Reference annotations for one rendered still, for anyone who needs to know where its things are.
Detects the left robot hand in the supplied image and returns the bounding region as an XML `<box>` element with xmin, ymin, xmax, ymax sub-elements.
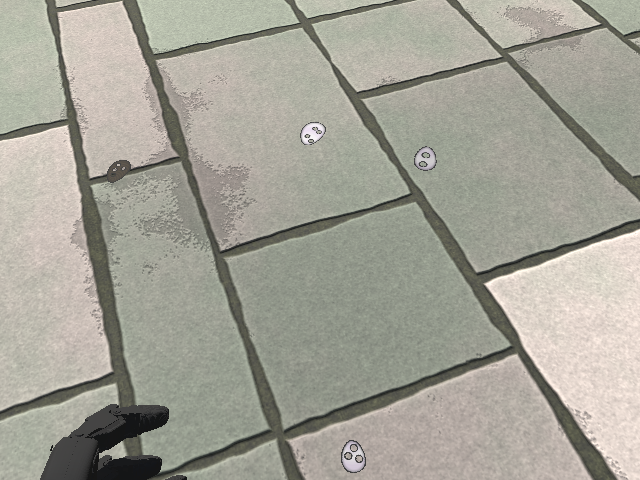
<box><xmin>40</xmin><ymin>404</ymin><xmax>187</xmax><ymax>480</ymax></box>

